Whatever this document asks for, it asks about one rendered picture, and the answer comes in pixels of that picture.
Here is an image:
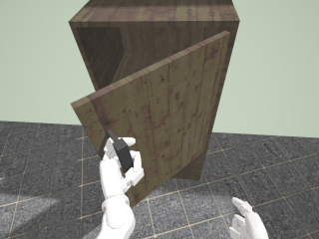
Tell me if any handle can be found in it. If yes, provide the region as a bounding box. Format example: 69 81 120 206
107 129 134 174

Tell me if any cupboard door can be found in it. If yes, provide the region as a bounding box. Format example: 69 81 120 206
71 31 230 208

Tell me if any left robot forearm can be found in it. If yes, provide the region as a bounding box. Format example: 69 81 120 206
96 194 136 239

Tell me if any right robot hand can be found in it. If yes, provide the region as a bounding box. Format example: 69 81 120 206
229 197 269 239

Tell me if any left robot hand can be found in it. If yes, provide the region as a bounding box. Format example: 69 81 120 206
99 137 145 200

